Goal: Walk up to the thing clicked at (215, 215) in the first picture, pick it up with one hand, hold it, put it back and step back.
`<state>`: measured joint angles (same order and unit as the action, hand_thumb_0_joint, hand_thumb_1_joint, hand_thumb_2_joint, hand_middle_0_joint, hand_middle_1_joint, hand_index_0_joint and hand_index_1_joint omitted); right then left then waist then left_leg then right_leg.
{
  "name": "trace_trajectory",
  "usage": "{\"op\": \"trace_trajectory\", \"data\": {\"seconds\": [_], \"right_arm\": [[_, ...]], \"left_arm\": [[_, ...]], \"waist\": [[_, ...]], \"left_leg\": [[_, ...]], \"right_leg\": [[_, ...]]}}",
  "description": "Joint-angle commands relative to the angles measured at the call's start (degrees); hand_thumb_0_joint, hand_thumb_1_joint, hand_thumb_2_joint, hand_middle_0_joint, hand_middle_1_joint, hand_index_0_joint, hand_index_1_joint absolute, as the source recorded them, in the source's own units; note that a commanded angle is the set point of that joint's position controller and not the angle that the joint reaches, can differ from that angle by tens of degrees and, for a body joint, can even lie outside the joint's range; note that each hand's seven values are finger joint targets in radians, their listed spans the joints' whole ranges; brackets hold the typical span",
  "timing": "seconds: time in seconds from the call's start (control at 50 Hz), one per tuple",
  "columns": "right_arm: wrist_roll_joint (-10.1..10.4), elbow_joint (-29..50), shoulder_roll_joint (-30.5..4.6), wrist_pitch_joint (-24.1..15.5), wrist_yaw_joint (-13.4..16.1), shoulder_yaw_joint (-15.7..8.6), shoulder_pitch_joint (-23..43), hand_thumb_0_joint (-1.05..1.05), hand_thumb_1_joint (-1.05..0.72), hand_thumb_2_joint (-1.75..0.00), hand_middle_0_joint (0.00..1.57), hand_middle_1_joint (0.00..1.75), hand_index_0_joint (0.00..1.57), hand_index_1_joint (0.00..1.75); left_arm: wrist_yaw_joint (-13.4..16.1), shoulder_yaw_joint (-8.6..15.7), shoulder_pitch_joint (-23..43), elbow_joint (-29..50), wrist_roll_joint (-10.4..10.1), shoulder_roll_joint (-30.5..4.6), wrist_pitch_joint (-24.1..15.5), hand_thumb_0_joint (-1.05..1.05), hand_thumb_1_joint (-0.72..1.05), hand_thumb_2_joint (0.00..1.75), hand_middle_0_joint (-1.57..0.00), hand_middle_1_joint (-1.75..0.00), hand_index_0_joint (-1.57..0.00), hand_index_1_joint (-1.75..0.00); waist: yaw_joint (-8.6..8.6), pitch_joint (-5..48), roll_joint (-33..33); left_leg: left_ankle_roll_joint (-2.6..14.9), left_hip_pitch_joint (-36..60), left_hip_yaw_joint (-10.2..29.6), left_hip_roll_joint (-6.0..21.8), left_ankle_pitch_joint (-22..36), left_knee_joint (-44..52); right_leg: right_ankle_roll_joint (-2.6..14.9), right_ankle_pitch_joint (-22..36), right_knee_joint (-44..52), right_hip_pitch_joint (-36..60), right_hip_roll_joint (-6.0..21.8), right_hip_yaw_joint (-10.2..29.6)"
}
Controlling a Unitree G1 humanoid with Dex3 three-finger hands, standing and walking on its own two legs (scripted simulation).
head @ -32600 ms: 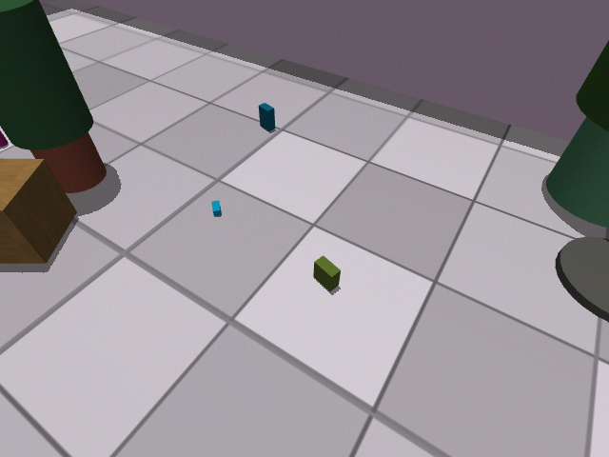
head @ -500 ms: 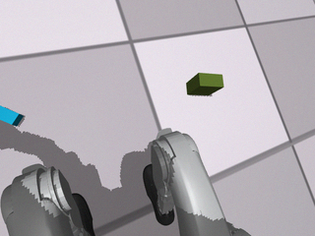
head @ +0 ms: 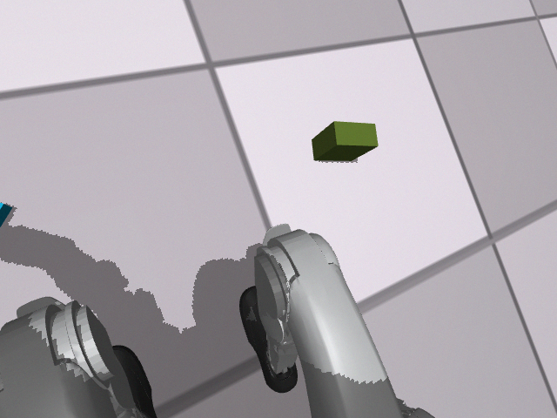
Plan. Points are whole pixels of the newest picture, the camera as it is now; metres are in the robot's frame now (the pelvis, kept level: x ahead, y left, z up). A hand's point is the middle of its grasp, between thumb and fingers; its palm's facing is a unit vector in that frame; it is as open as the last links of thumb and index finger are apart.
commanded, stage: rise first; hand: left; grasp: from above
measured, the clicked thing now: out of the picture +0.47 +0.31 -0.30
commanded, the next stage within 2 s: approach in 0.62 s
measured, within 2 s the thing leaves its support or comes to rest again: neither
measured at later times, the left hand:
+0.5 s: hand out of the picture +0.44 +0.35 -0.18, palm faces -0.16 -0.36 -0.92, open 13.0 cm
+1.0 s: hand out of the picture +0.45 +0.33 -0.19, palm faces -0.19 -0.37 -0.91, open 13.5 cm
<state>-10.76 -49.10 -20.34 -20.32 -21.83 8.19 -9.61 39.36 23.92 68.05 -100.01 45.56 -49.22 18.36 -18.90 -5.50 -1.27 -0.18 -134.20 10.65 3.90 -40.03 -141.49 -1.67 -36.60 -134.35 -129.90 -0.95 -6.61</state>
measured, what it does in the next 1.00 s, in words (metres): stands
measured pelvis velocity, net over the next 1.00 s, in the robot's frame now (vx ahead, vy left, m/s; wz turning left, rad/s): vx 0.00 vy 0.00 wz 0.00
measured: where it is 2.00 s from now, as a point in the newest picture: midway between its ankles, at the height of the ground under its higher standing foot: (211, 388)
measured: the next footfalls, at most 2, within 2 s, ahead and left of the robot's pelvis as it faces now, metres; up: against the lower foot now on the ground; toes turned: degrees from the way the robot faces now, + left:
none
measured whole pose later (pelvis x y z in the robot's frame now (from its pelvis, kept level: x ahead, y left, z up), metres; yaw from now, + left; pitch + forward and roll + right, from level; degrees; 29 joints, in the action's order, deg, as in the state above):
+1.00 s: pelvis +0.00 +0.00 +0.00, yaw +0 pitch +31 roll -10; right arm -11.0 -49.4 -20.3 -22.3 -22.0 9.1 -9.4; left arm 38.1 18.5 69.4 -100.6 45.0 -48.5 18.4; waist -20.2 -6.7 -2.4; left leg -0.4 -133.0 10.9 3.8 -39.8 -140.7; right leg -1.5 -36.2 -133.4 -128.7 -1.0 -6.9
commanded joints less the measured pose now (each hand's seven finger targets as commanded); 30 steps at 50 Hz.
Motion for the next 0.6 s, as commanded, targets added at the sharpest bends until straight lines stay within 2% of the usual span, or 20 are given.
{"op": "trace_trajectory", "data": {"seconds": [0.0, 0.04, 0.12, 0.14, 0.16, 0.22, 0.24, 0.26, 0.28, 0.32, 0.34, 0.36, 0.38, 0.42, 0.44, 0.46, 0.5, 0.52, 0.56, 0.58], "right_arm": [[-0.01, -1.67, -16.54, -0.07, 0.0, -3.38, -14.38, 0.0, -0.9, -0.9, 0.2, 0.3, 0.2, 0.3], [0.19, -1.9, -16.8, -0.07, 0.04, -3.38, -15.24, 0.0, -0.9, -0.9, 0.2, 0.3, 0.2, 0.3], [0.33, -0.87, -16.5, 0.14, -0.1, -3.23, -14.13, 0.0, -0.91, -0.9, 0.2, 0.3, 0.2, 0.3], [0.76, -0.76, -16.58, 0.16, 0.01, -3.4, -14.39, 0.0, -0.9, -0.9, 0.2, 0.3, 0.2, 0.3], [0.35, -1.76, -16.36, 0.22, 0.03, -3.24, -14.85, 0.0, -0.91, -0.9, 0.2, 0.3, 0.2, 0.3], [0.66, -1.47, -16.49, 0.23, 0.13, -3.23, -15.18, 0.0, -0.9, -0.9, 0.2, 0.3, 0.2, 0.3], [0.77, -2.17, -16.67, 0.3, 0.29, -3.33, -15.98, 0.0, -0.9, -0.9, 0.2, 0.3, 0.2, 0.3], [0.75, -1.55, -16.2, 0.28, 0.25, -3.16, -15.21, 0.0, -0.9, -0.9, 0.2, 0.3, 0.2, 0.3], [0.55, -1.68, -16.17, 0.3, 0.23, -3.16, -15.81, 0.0, -0.9, -0.9, 0.2, 0.3, 0.2, 0.3], [0.55, -1.12, -16.25, 0.01, 0.28, -3.26, -15.18, 0.0, -0.9, -0.9, 0.2, 0.3, 0.2, 0.3], [0.46, -1.94, -16.52, -0.18, 0.41, -3.32, -15.54, 0.0, -0.9, -0.9, 0.2, 0.3, 0.2, 0.3], [0.48, -1.58, -16.57, -0.32, 0.56, -3.16, -15.06, 0.0, -0.9, -0.9, 0.2, 0.3, 0.2, 0.3], [0.55, -1.98, -16.46, -0.48, 0.55, -3.28, -15.36, 0.0, -0.9, -0.9, 0.2, 0.3, 0.2, 0.3], [0.54, -2.27, -16.64, -0.65, 0.71, -3.24, -15.35, 0.0, -0.9, -0.9, 0.2, 0.3, 0.2, 0.3], [0.82, -1.11, -16.69, -0.99, 0.74, -3.21, -14.4, 0.0, -0.9, -0.9, 0.2, 0.3, 0.2, 0.3], [0.7, -2.29, -16.65, -1.05, 0.81, -3.29, -15.34, 0.0, -0.9, -0.9, 0.2, 0.3, 0.2, 0.3], [0.49, -1.18, -16.42, -1.19, 0.81, -2.9, -14.63, 0.0, -0.9, -0.9, 0.2, 0.3, 0.2, 0.3], [0.46, -2.22, -16.54, -1.24, 0.79, -2.81, -15.99, 0.0, -0.9, -0.9, 0.2, 0.3, 0.2, 0.3], [0.33, -1.43, -16.2, -1.42, 0.72, -2.46, -14.84, 0.0, -0.9, -0.9, 0.2, 0.3, 0.2, 0.3], [0.3, -2.06, -16.7, -1.5, 0.81, -2.63, -15.58, 0.0, -0.91, -0.9, 0.2, 0.3, 0.2, 0.3]], "left_arm": [[1.27, -3.18, 16.73, 6.86, 1.17, -13.87, 0.39, 0.0, -0.35, 0.82, -0.32, -0.79, -0.3, -0.82], [1.73, -1.36, 15.91, 7.2, 0.85, -15.7, 0.57, 0.0, -0.34, 0.82, -0.33, -0.77, -0.3, -0.8], [1.16, -3.16, 14.61, 6.08, 1.28, -14.06, 1.13, 0.0, -0.39, 0.86, -0.29, -0.82, -0.26, -0.85], [1.26, -2.33, 15.69, 7.98, 0.83, -14.87, 1.06, 0.0, -0.4, 0.86, -0.28, -0.83, -0.25, -0.86], [0.98, -2.58, 16.29, 7.24, 1.1, -15.19, 1.2, 0.0, -0.4, 0.86, -0.28, -0.82, -0.26, -0.85], [0.69, -2.4, 14.54, 7.05, 1.03, -15.37, 0.97, 0.0, -0.38, 0.85, -0.3, -0.81, -0.27, -0.84], [0.84, -1.18, 14.24, 6.55, 1.28, -17.0, 1.03, 0.0, -0.38, 0.85, -0.3, -0.8, -0.27, -0.83], [0.65, -1.87, 14.45, 7.23, 1.62, -16.51, 0.93, 0.0, -0.37, 0.84, -0.3, -0.8, -0.28, -0.83], [0.48, -1.42, 14.6, 6.58, 1.56, -16.45, 1.08, 0.0, -0.38, 0.85, -0.3, -0.8, -0.27, -0.83], [-0.11, -3.33, 15.67, 6.72, 1.33, -14.23, 1.02, 0.0, -0.39, 0.86, -0.28, -0.84, -0.26, -0.86], [0.01, -2.55, 16.05, 6.72, 1.53, -15.89, 0.93, 0.0, -0.36, 0.83, -0.29, -0.83, -0.27, -0.85], [-0.1, -3.63, 16.59, 6.07, 1.32, -15.06, 0.83, 0.0, -0.36, 0.83, -0.3, -0.82, -0.28, -0.84], [-0.1, -2.28, 15.02, 6.14, 1.63, -16.38, 0.79, 0.0, -0.37, 0.85, -0.3, -0.82, -0.27, -0.84], [-0.34, -3.16, 14.39, 5.03, 1.65, -15.56, 0.79, 0.0, -0.36, 0.84, -0.3, -0.81, -0.28, -0.84], [-0.63, -4.74, 14.82, 5.16, 1.72, -13.85, 0.56, 0.0, -0.37, 0.84, -0.3, -0.81, -0.28, -0.83], [-0.52, -3.57, 14.15, 5.15, 1.95, -15.3, 0.55, 0.0, -0.37, 0.85, -0.3, -0.81, -0.28, -0.84], [-0.56, -4.68, 16.03, 6.24, 1.55, -14.7, 0.3, 0.0, -0.37, 0.84, -0.29, -0.84, -0.28, -0.86], [-0.04, -2.29, 15.52, 6.7, 1.91, -17.39, 0.03, 0.0, -0.37, 0.84, -0.29, -0.83, -0.27, -0.85], [0.18, -4.18, 16.33, 6.72, 1.0, -14.56, 0.03, 0.0, -0.37, 0.84, -0.3, -0.82, -0.27, -0.84], [0.55, -3.55, 15.55, 5.94, 1.09, -15.37, -0.02, 0.0, -0.4, 0.86, -0.28, -0.83, -0.26, -0.86]], "waist": [[-2.49, 37.7, 21.61], [-1.47, 39.71, 21.72], [-1.5, 39.48, 22.79], [-0.92, 40.6, 23.05], [-2.1, 39.3, 22.21], [-1.54, 38.93, 21.12], [-1.46, 39.06, 20.56], [-1.22, 39.08, 20.81], [-1.91, 38.27, 20.67], [-2.4, 37.55, 20.25], [-2.61, 37.63, 20.21], [-2.58, 36.65, 19.72], [-2.24, 36.61, 19.47], [-2.56, 36.59, 19.87], [-2.4, 36.93, 20.7], [-2.34, 36.66, 20.41], [-2.48, 36.33, 20.4], [-2.4, 37.33, 19.94], [-2.69, 37.39, 21.01], [-2.81, 37.9, 20.24]], "left_leg": [[0.95, 27.87, -4.76, -0.82, 11.23, 13.8], [0.82, 29.02, -4.83, -0.65, 12.73, 13.95], [0.71, 28.55, -4.93, -0.76, 12.33, 14.49], [0.81, 28.62, -5.05, -0.73, 12.53, 14.32], [0.95, 27.39, -4.85, -0.82, 11.42, 14.03], [1.13, 26.5, -5.1, -0.85, 11.45, 14.32], [1.16, 26.27, -4.93, -0.83, 11.15, 14.41], [1.2, 26.05, -5.11, -0.93, 11.26, 14.25], [1.09, 26.56, -4.94, -0.93, 11.56, 14.29], [1.25, 26.18, -5.11, -0.94, 10.31, 14.38], [1.23, 25.99, -4.93, -0.92, 9.44, 14.71], [1.32, 25.01, -5.06, -0.93, 8.54, 14.84], [1.34, 25.58, -4.78, -0.9, 8.71, 14.42], [1.11, 26.42, -4.39, -0.88, 8.49, 14.99], [1.03, 26.98, -4.35, -0.88, 8.43, 15.25], [0.9, 27.89, -3.95, -0.81, 8.08, 15.62], [1.12, 26.46, -4.76, -0.86, 8.5, 14.99], [1.22, 26.28, -4.75, -0.9, 9.19, 14.92], [0.97, 26.97, -4.88, -0.72, 10.39, 14.5], [0.95, 27.89, -4.64, -0.65, 10.64, 14.54]], "right_leg": [[2.81, 11.55, 12.95, 19.78, -2.07, -5.4], [2.72, 12.73, 13.41, 22.13, -2.09, -5.43], [2.92, 12.46, 13.13, 22.09, -2.3, -5.26], [2.84, 12.64, 13.6, 22.53, -2.35, -5.21], [2.78, 11.8, 13.2, 21.22, -2.16, -5.32], [2.71, 11.56, 13.69, 22.55, -2.43, -5.22], [2.65, 11.33, 13.91, 22.92, -2.42, -5.2], [2.68, 11.22, 13.78, 22.57, -2.35, -5.06], [2.68, 11.5, 13.61, 22.09, -2.18, -5.17], [2.66, 10.52, 14.3, 21.59, -2.48, -5.06], [2.61, 9.68, 14.46, 21.75, -2.38, -5.07], [2.61, 8.93, 14.72, 21.85, -2.53, -4.94], [2.58, 8.86, 14.46, 20.95, -2.35, -5.12], [2.74, 8.71, 14.2, 20.69, -2.33, -5.34], [2.88, 8.85, 14.05, 20.43, -2.41, -5.38], [2.84, 8.49, 14.03, 20.18, -2.28, -5.67], [2.72, 8.91, 14.63, 21.4, -2.53, -5.16], [2.57, 9.4, 14.65, 22.4, -2.32, -5.19], [2.76, 10.59, 14.22, 22.05, -2.44, -5.26], [2.6, 11.19, 14.48, 22.87, -2.44, -5.31]]}}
